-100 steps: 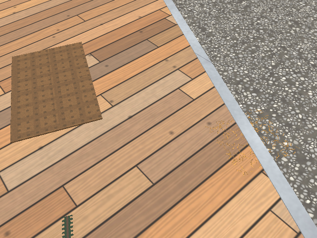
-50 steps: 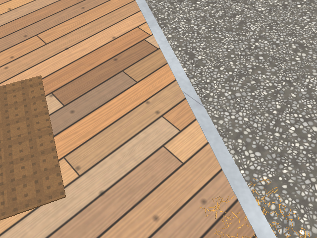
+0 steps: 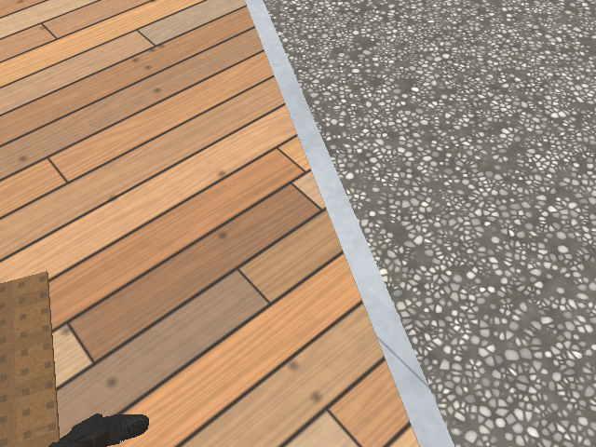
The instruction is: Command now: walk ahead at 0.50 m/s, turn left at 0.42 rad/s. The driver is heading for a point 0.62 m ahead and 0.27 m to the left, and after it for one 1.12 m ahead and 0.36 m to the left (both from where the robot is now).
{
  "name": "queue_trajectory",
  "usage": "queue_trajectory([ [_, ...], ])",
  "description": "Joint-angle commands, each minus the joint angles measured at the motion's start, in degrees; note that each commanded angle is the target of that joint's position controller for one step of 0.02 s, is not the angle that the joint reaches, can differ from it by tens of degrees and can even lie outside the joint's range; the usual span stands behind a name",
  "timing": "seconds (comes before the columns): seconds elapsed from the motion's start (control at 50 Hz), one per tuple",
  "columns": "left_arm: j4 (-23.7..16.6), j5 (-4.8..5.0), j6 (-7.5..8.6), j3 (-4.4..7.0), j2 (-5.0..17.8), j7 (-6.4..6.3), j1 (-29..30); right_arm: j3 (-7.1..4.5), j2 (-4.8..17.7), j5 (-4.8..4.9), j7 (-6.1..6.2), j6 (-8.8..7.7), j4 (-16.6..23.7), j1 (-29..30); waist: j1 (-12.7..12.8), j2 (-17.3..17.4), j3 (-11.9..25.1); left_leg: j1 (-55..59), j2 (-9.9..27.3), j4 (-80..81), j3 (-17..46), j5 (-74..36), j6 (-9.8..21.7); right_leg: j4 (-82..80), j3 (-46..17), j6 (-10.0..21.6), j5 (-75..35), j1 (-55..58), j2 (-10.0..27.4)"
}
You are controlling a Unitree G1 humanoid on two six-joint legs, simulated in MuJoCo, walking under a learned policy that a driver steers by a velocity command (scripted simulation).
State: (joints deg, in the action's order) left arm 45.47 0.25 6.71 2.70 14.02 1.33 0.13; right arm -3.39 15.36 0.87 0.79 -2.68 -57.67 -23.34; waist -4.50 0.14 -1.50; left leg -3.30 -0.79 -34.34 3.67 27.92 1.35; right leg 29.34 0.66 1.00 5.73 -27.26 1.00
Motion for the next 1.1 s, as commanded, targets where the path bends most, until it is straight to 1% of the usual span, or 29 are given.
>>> queue_trajectory([
  [0.02,2.2,-0.34,-0.41,3.69,11.8,-0.62,-22.7,-0.26,4.9,1.39,-0.12,-2.17,5.5,-2.4,10.3,-12.9,21.2,-37.6,0.4,-38.2,4.7,6.0,1.0,-11.4,-39.5,13.0,16.4,48.9,23.1],
  [0.04,1.6,-0.25,-0.29,2.75,8.7,-0.85,-18.4,-1.36,8.3,2.20,-0.04,-2.27,6.9,3.0,10.1,-9.1,12.5,-40.2,2.9,-39.1,3.9,0.8,1.7,-12.7,-30.2,10.2,16.3,41.0,21.1],
  [0.06,1.2,-0.43,-0.29,2.27,7.6,-0.84,-14.4,-1.48,7.7,1.97,0.27,-2.03,7.2,5.1,8.4,-5.4,7.9,-38.2,5.5,-37.9,2.6,-4.0,1.5,-14.4,-23.6,9.0,11.2,33.0,18.9],
  [0.08,1.4,-0.63,-0.26,1.98,6.4,-0.77,-11.9,-1.77,6.7,1.21,0.34,-1.69,7.5,5.8,7.0,-5.5,4.7,-36.3,7.1,-35.4,2.5,-7.2,1.2,-16.3,-18.6,8.7,7.1,27.0,17.3],
  [0.12,1.9,-1.10,0.02,1.86,5.2,-0.77,-9.7,-1.94,4.1,1.30,0.02,-0.32,7.7,4.5,4.6,-6.9,2.4,-31.6,8.9,-32.7,2.3,-10.2,1.0,-19.7,-11.2,8.2,3.2,20.5,14.9],
  [0.16,2.6,-0.92,0.38,2.34,6.4,-1.01,-9.8,-1.86,2.7,1.15,-0.11,0.79,9.1,6.0,4.0,-5.6,0.8,-32.9,9.6,-30.5,1.9,-12.5,0.5,-21.6,-6.9,9.2,-0.9,18.8,15.3],
  [0.28,3.9,-0.89,-0.23,3.54,9.5,-2.20,-11.5,-1.47,2.1,0.43,-1.73,0.84,13.0,14.4,5.5,-3.2,-1.5,-34.7,9.1,-13.5,-0.6,-27.2,-0.4,-23.4,4.7,8.6,-6.6,20.9,14.1],
  [0.4,5.4,0.83,-2.15,4.59,12.1,-2.48,-15.9,-1.13,2.9,0.41,-3.62,0.99,17.8,23.3,7.8,-2.9,-4.0,-34.7,7.0,-3.7,-5.4,-23.8,2.0,-19.5,9.8,6.8,-11.3,30.1,16.7],
  [0.44,5.1,1.37,-2.93,5.07,13.7,-2.57,-15.0,-1.95,4.6,0.38,-3.90,1.22,18.4,21.5,5.6,-4.3,-1.7,-29.5,4.0,-2.9,-8.4,-18.0,4.1,-12.9,11.5,5.6,-27.3,32.3,17.0],
  [0.48,4.4,1.93,-3.89,5.02,14.0,-2.62,-13.1,-4.52,8.6,0.74,-3.53,1.41,15.5,8.5,-2.1,-3.7,5.6,-11.3,-1.7,1.2,-11.5,-18.7,7.4,6.0,14.4,3.1,-39.2,28.7,14.2],
  [0.5,3.6,0.65,-3.74,4.17,12.1,-2.75,-14.0,-6.88,13.8,0.96,-2.41,1.88,12.7,-1.7,-6.0,1.3,10.9,6.3,1.2,2.9,-3.3,-19.0,10.3,23.4,14.8,0.0,-25.5,15.6,11.8],
  [0.52,0.1,-1.87,-2.27,1.37,2.9,-2.09,-18.7,-7.72,20.8,1.45,-1.92,1.47,12.9,-0.1,1.5,17.4,14.3,23.4,15.8,8.4,28.8,-11.0,20.6,43.5,10.1,-3.7,25.9,-10.5,0.4],
  [0.54,-0.8,0.58,0.27,1.53,6.6,-1.39,-13.6,-6.18,16.7,0.49,-2.37,0.41,15.2,-1.8,-1.9,10.2,21.6,26.4,20.3,18.3,44.5,-2.0,23.3,50.3,-3.9,-2.7,30.0,-17.2,-1.7],
  [0.56,-2.3,2.95,1.60,2.33,9.7,-0.99,-7.7,-5.05,12.9,-0.11,-2.66,-0.61,14.7,0.1,-2.7,6.2,13.6,22.1,19.2,19.6,37.0,-6.7,20.1,50.0,-4.5,-1.0,24.2,-22.6,0.9],
  [0.58,-2.1,2.27,2.26,2.13,9.1,-1.26,-7.4,-4.45,10.9,0.12,-2.58,-1.16,15.1,3.4,-0.5,3.1,9.6,14.6,16.9,18.8,29.8,-11.9,17.9,45.4,-4.7,0.1,18.9,-20.6,3.5],
  [0.6,-1.0,0.56,2.20,2.53,9.5,-1.72,-8.0,-3.72,8.6,0.20,-2.45,-1.20,16.1,8.1,2.1,1.3,6.5,6.3,14.4,18.9,23.5,-17.8,16.2,40.2,-5.0,-0.1,15.5,-16.0,5.5],
  [0.62,-0.6,-0.08,1.56,3.00,10.2,-1.76,-9.3,-3.14,7.2,-0.41,-2.17,-1.25,17.2,10.9,4.2,2.3,5.6,0.6,12.8,19.9,20.0,-22.5,15.5,36.9,-5.5,-0.3,13.1,-11.3,6.7],
  [0.66,-0.8,-0.56,0.14,3.11,9.2,-1.65,-9.6,-3.12,7.7,-0.45,-1.58,-1.44,17.7,11.2,5.5,2.1,4.7,-4.4,11.4,21.8,17.0,-28.1,15.6,32.1,-4.8,-1.7,10.9,-7.8,6.5],
  [0.72,-2.8,-1.13,-0.77,2.53,7.2,-1.87,-4.5,-3.69,9.9,-0.02,-0.35,-1.65,16.8,8.0,4.3,1.5,2.2,-7.2,9.5,22.8,13.0,-32.1,14.9,21.6,-3.8,-4.1,2.4,-9.2,4.7],
  [0.78,-4.6,-0.74,-0.54,1.85,5.7,-1.27,1.3,-3.62,9.7,0.23,0.28,-1.23,16.1,5.7,2.1,3.6,0.7,-9.3,6.5,22.3,10.3,-27.5,12.2,8.8,-3.5,-4.4,-8.6,-6.5,2.0],
  [0.86,-7.1,0.11,0.10,1.60,6.1,-0.26,6.9,-3.62,9.6,0.58,0.38,-0.85,14.6,2.0,-0.1,4.7,-0.4,-7.6,7.5,20.1,13.4,-23.6,10.7,0.7,-4.0,-3.5,-12.4,-3.6,0.0],
  [0.94,-7.6,0.25,1.21,2.21,8.4,0.50,5.7,-3.70,9.5,0.49,1.00,0.12,14.3,1.1,1.2,6.4,0.3,-1.0,9.8,13.0,19.2,-26.8,9.8,-2.9,-4.9,-1.5,-4.4,-1.3,-0.9],
  [0.98,-5.6,-0.44,1.79,3.41,10.7,-0.03,-2.8,-3.27,8.4,0.37,0.98,0.54,15.4,3.3,5.8,7.4,4.1,-1.7,6.1,4.3,18.3,-36.6,7.3,-6.2,-3.3,1.3,-4.7,10.9,-1.3],
  [1.0,-4.9,-1.92,2.01,4.25,13.6,-0.42,-10.7,-2.35,6.1,-0.38,0.81,0.51,17.3,5.0,9.6,4.5,12.2,-7.9,2.5,-9.7,15.0,-34.3,4.7,-2.7,-8.9,4.9,-11.6,25.9,6.3],
  [1.02,-3.9,-3.16,1.20,5.29,17.9,-0.76,-17.1,-1.38,2.6,0.49,1.01,0.21,18.5,-2.8,7.8,-11.3,22.1,-28.0,-6.1,-30.6,7.5,-7.4,-0.5,-2.4,-30.2,14.6,-18.5,48.4,21.1],
  [1.04,-4.0,-1.35,0.46,4.27,13.8,-0.32,-16.8,-1.69,6.8,0.56,0.98,0.07,18.2,-5.9,6.6,-16.7,24.8,-35.0,-4.2,-40.7,8.4,9.9,-1.8,-5.3,-41.5,17.1,-17.9,49.7,26.0],
  [1.06,-5.2,-0.73,-0.29,2.99,9.4,-0.53,-13.4,-2.97,11.0,0.91,0.95,0.68,17.9,-2.0,7.3,-10.2,16.5,-37.7,-1.4,-44.6,8.4,7.2,-2.9,-5.6,-32.4,14.9,-19.3,42.3,23.8],
  [1.08,-5.9,-0.96,-1.12,2.32,7.6,-0.79,-10.4,-3.34,11.7,0.68,1.11,1.40,18.7,2.3,6.9,-5.3,11.3,-37.1,0.7,-44.1,5.4,3.9,-3.8,-5.8,-22.8,12.8,-24.1,34.5,20.8],
  [1.1,-5.5,-1.06,-1.64,1.95,6.8,-0.81,-8.1,-3.58,11.2,0.16,1.23,2.01,19.5,4.5,5.6,-3.4,7.1,-35.9,2.3,-41.0,4.0,1.9,-4.3,-6.8,-16.8,11.8,-28.1,27.2,18.0],
])
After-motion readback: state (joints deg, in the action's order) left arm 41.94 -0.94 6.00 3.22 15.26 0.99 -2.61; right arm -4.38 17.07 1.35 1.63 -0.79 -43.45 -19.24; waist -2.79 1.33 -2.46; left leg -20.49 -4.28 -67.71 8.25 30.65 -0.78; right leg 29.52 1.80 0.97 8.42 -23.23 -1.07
